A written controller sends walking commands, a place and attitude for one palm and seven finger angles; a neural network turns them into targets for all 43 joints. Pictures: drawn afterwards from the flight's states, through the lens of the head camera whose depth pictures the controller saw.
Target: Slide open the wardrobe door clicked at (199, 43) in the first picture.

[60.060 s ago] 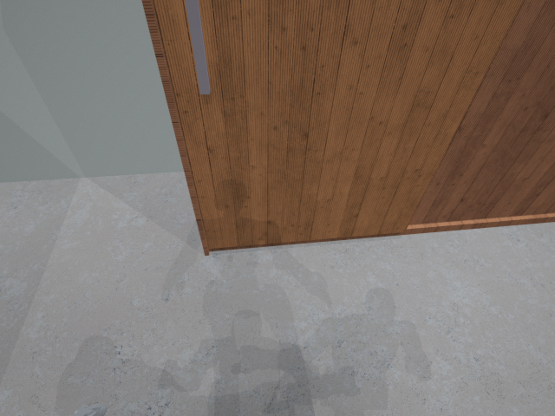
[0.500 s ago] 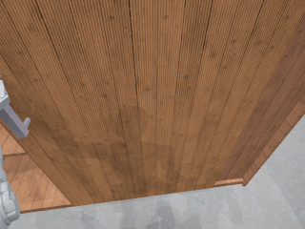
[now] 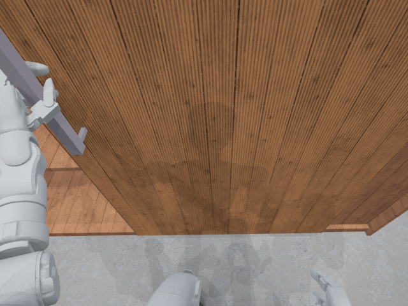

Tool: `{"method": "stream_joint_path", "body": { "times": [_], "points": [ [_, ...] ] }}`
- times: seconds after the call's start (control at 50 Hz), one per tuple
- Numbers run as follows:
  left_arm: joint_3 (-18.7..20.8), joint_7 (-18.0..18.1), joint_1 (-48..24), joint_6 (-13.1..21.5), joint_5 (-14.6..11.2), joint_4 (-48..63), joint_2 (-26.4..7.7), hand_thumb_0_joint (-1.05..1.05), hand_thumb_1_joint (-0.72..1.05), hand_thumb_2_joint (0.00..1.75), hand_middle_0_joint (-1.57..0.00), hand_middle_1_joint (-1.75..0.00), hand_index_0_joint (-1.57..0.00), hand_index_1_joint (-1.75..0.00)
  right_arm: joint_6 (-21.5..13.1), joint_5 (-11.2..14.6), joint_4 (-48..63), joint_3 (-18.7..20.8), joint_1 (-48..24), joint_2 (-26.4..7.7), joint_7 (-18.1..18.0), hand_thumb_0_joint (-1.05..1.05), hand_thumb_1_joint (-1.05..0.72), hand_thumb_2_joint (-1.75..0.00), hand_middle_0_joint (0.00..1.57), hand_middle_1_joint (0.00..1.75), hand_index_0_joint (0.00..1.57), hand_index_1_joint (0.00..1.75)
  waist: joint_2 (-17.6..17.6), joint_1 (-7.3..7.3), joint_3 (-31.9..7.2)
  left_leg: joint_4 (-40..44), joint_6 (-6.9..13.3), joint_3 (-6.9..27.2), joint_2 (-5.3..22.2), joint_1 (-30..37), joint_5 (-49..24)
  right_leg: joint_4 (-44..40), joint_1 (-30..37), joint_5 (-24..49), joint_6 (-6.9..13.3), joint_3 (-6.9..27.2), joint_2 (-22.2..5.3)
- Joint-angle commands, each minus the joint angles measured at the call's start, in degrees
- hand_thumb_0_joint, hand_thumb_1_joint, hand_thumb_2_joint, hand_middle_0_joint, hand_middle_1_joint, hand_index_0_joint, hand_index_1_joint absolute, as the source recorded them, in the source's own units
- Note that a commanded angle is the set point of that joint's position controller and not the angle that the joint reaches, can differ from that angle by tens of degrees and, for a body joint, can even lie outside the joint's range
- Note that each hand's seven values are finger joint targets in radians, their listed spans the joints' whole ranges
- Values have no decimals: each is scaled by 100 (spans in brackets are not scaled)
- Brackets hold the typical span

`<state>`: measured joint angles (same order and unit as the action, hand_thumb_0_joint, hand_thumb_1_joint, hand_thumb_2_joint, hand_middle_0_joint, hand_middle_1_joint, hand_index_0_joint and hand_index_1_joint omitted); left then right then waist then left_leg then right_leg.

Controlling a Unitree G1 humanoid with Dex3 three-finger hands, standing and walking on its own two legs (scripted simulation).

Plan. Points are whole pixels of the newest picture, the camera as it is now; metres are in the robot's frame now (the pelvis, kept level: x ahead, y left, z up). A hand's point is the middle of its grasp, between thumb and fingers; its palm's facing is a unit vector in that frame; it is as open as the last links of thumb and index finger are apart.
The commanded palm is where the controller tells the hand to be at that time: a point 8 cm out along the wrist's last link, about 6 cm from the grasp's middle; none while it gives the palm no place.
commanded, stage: stop walking and hold the door there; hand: left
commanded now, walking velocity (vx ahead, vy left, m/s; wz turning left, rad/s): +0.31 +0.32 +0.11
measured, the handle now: (38, 83) +0.42 +0.33 +0.21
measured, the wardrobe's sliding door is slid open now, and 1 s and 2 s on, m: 0.63 0.63 0.63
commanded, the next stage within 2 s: loosen the grip on the handle in 1.22 s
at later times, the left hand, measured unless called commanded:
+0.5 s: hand (52, 108) +0.38 +0.30 +0.19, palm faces +0.39 -0.91 -0.17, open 6.0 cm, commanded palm +0.35 +0.34 +0.16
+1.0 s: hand (50, 108) +0.38 +0.30 +0.19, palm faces +0.30 -0.95 -0.10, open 5.9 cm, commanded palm +0.35 +0.33 +0.16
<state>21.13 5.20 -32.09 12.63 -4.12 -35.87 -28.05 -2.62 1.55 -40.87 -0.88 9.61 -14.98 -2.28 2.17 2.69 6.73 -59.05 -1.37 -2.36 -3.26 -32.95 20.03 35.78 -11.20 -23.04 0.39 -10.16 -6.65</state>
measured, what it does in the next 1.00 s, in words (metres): steps on the spot: left foot, then right foot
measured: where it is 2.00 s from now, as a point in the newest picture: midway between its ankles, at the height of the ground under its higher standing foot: outside the picture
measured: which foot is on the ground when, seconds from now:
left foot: up 0.00-0.22, down 0.24-0.46, up 0.48-0.66, down 0.68-1.00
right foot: down 0.00-0.22, up 0.24-0.42, down 0.44-1.00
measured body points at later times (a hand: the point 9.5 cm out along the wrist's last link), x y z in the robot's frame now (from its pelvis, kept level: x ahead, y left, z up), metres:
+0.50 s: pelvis +0.00 +0.06 -0.02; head +0.07 +0.05 +0.42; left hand +0.36 +0.35 +0.19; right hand +0.20 -0.10 -0.13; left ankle +0.09 +0.22 -0.72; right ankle +0.04 -0.02 -0.73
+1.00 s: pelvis -0.03 +0.09 +0.00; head +0.01 +0.10 +0.45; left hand +0.36 +0.35 +0.20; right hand +0.15 -0.13 -0.10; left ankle +0.01 +0.20 -0.73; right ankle +0.00 -0.03 -0.73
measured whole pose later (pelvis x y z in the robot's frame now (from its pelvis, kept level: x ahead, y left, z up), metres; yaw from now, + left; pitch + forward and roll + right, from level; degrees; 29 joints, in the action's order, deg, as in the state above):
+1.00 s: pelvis -0.03 +0.09 +0.00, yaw +2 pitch -1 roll -1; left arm 9.5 7.0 -32.6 7.0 -4.8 -21.6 -17.8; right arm -1.8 1.6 -37.0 -2.0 9.3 -12.6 -4.7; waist 0.5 0.8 6.2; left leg -31.8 0.5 -7.3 4.1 -17.6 12.8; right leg 30.6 -15.2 -14.1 0.0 -3.5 -0.8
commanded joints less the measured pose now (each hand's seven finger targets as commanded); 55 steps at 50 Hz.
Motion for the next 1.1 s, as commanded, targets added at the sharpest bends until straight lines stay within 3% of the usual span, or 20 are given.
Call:
{"method": "stream_joint_path", "body": {
  "times": [0.0, 0.1, 0.14, 0.16, 0.2, 0.22, 0.24, 0.26, 0.3, 0.4, 0.44, 0.46, 0.52, 0.58, 0.62, 0.66, 0.72, 0.9, 1.04, 1.08],
  "points": [
    [472, -35, -1693, 197, 193, 1236, -1878, 0, 90, 90, -45, -140, -45, -140, -335, 22, 657, 300, -197, -751, -75, 0, -90, -90, 20, 30, 20, 30, -1297, -50, -992, -3, -102, 112, 718, -993, 70, -1230, 1547, 3959, 173, 1071, -1782],
    [278, -10, -1565, 263, 238, 2401, -1378, 0, 90, 90, -45, -140, -45, -140, -339, -19, 849, 327, -455, -386, -167, 0, -90, -90, 20, 30, 20, 30, -1734, -30, -1551, 2370, -98, -1259, 88, 1344, -359, -348, 937, 5609, -4, 374, -1365],
    [-83, 15, -1568, 264, 193, 2920, -939, 0, 90, 90, -45, -140, -45, -140, -299, 4, 863, 338, -526, -305, -238, 0, -90, -90, 20, 30, 20, 30, -1535, -258, -1949, 3184, -88, -1700, -23, 2530, -1271, 606, 519, 5525, -183, -4, -1214],
    [-42, 34, -1452, 316, 168, 3092, -996, 0, 90, 90, -45, -140, -45, -140, -289, -6, 860, 400, -516, -397, -270, 0, -90, -90, 20, 30, 20, 30, -989, -362, -2105, 3274, 23, -1607, 272, 3269, -1757, 1413, -150, 4558, -242, -27, -1005],
    [-812, -53, -1502, 503, 11, 4118, -254, 0, 90, 90, -45, -140, -45, -140, -388, 146, 1055, 433, -298, -634, -200, 0, -90, -90, 20, 30, 20, 30, 1348, -410, -2722, 3251, 1353, 1271, 2518, 4187, -5048, 3992, -1963, -1742, -443, 500, 56],
    [-1295, -144, -1158, 544, 82, 3940, 250, 0, 90, 90, -45, -140, -45, -140, -530, 230, 1101, 469, -77, -665, -129, 0, -90, -90, 20, 30, 20, 30, 513, -556, -2289, 3258, 1519, 1579, 2635, 3860, -4509, 4533, -2312, -1606, -325, 871, 234],
    [-1318, -111, -353, 383, 80, 3538, 564, 0, 90, 90, -45, -140, -45, -140, -486, 190, 897, 530, -242, -691, -215, 0, -90, -90, 20, 30, 20, 30, 601, -367, -2325, 3333, 1595, 1334, 2663, 3489, -3344, 4570, -2159, -1209, -317, 923, 11],
    [-428, 27, -754, 278, 165, 3659, -557, 0, 90, 90, -45, -140, -45, -140, -391, 151, 893, 518, -245, -743, -303, 0, -90, -90, 20, 30, 20, 30, 965, -285, -2302, 3424, 1646, 1256, 2598, 2922, -2670, 4255, -1993, -1051, -346, 963, -134],
    [-961, -15, -1503, 145, 127, 4043, -35, 0, 90, 90, -45, -140, -45, -140, -388, 134, 944, 333, -462, -505, -379, 0, -90, -90, 20, 30, 20, 30, 737, -347, -1747, 3631, 1312, 683, 2294, 1805, -1065, 2963, -1191, -633, -311, 897, -109],
    [-846, 2, -1963, -90, 64, 3651, -168, 0, 90, 90, -45, -140, -45, -140, -456, 14, 1097, 98, -402, -397, -370, 0, -90, -90, 20, 30, 20, 30, 538, -201, -1765, 3107, 554, 19, 1637, 1172, 832, -254, 401, 163, -119, 788, 210],
    [-563, 14, -1815, -219, 84, 3115, -613, 0, 90, 90, -45, -140, -45, -140, -398, -48, 1080, 12, -328, -243, -373, 0, -90, -90, 20, 30, 20, 30, -1614, -282, -1470, 1360, -1, -435, 497, 1058, 774, -1927, -454, 265, 488, 3099, -1211],
    [-286, 38, -1726, -258, 28, 2946, -736, 0, 90, 90, -45, -140, -45, -140, -456, -51, 1030, 78, -362, -324, -317, 0, -90, -90, 20, 30, 20, 30, -2160, -103, -1399, 511, -52, -32, 396, 760, 758, -2017, -185, 1148, 681, 3456, -1368],
    [-302, 85, -1833, -168, 33, 3116, -507, 0, 90, 90, -45, -140, -45, -140, -566, -43, 855, -31, -452, -263, -335, 0, -90, -90, 20, 30, 20, 30, -1464, -147, -1978, 777, -94, 181, 512, 632, 745, -1018, 1157, 4016, 723, 2248, -1209],
    [-370, 62, -1503, -74, 137, 3039, -314, 0, 90, 90, -45, -140, -45, -140, -490, -101, 897, -17, -439, -283, -380, 0, -90, -90, 20, 30, 20, 30, -1360, -75, -2336, 2509, -35, -259, 298, 1355, 49, -565, 1480, 4936, 476, 1527, -796],
    [-760, 22, -1615, -16, 105, 3298, -39, 0, 90, 90, -45, -140, -45, -140, -407, -60, 884, 69, -408, -346, -376, 0, -90, -90, 20, 30, 20, 30, -792, -179, -2344, 3687, 17, -307, 555, 2389, -1475, -292, 1042, 4226, 158, 1261, -589],
    [-1207, -51, -1519, 18, 103, 3473, 401, 0, 90, 90, -45, -140, -45, -140, -346, 26, 1002, 188, -440, -568, -271, 0, -90, -90, 20, 30, 20, 30, 250, -45, -2412, 3269, 406, 566, 1684, 3307, -3758, -357, -52, 2283, -170, 1045, -16],
    [-1450, -86, -1673, 15, 138, 3449, 531, 0, 90, 90, -45, -140, -45, -140, -264, -29, 1019, 164, -392, -552, -251, 0, -90, -90, 20, 30, 20, 30, 1149, -190, -2044, 3698, 690, 992, 2018, 3012, -3423, 102, -428, 218, -169, 785, 349],
    [-1369, -39, -1777, -96, 72, 2856, 420, 0, 90, 90, -45, -140, -45, -140, -169, 41, 1091, 208, -226, -581, -291, 0, -90, -90, 20, 30, 20, 30, -98, -246, -2341, 3062, 192, 126, 1446, 2505, -1973, -725, 317, 2473, -43, 1112, -9],
    [-1050, 12, -1923, -178, 65, 1853, -6, 0, 90, 90, -45, -140, -45, -140, -71, 18, 933, 154, -136, -606, -396, 0, -90, -90, 20, 30, 20, 30, -318, -222, -2065, 3207, 231, 187, 1364, 2228, -1161, -1011, -12, 1646, -51, 1239, -79],
    [-1350, -29, -2122, -150, 45, 1802, 321, 0, 90, 90, -45, -140, -45, -140, -75, 24, 919, 139, -151, -576, -388, 0, -90, -90, 20, 30, 20, 30, -283, -247, -2005, 3209, 229, 185, 1357, 2252, -1097, -1056, -130, 1422, -50, 1256, -82]
  ]
}}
